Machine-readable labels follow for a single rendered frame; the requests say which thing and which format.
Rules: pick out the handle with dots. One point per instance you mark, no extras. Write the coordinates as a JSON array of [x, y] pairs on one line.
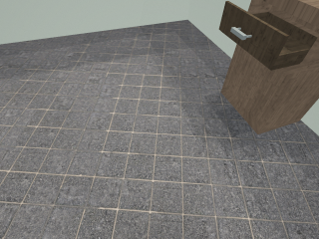
[[239, 34]]

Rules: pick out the cabinet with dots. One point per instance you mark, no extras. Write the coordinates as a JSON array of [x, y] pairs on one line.
[[270, 99]]

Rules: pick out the drawer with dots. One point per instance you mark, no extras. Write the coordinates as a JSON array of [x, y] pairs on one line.
[[275, 42]]

